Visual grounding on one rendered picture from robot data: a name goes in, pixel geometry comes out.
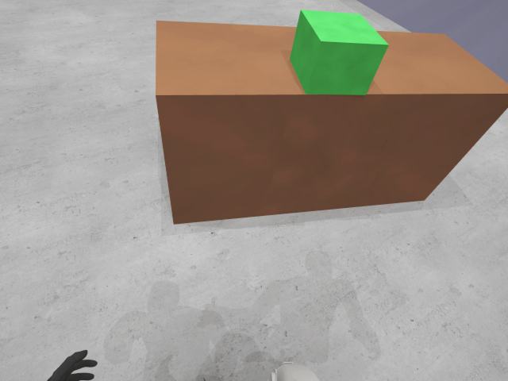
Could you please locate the pedestal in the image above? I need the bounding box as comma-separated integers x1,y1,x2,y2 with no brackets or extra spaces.
156,21,508,225

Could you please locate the left robot hand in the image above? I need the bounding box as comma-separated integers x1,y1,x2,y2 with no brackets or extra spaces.
47,350,98,381

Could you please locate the carton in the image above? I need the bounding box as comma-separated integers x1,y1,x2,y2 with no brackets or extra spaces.
290,10,389,95

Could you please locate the robot right thigh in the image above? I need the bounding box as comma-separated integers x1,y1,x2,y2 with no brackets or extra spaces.
270,364,320,381

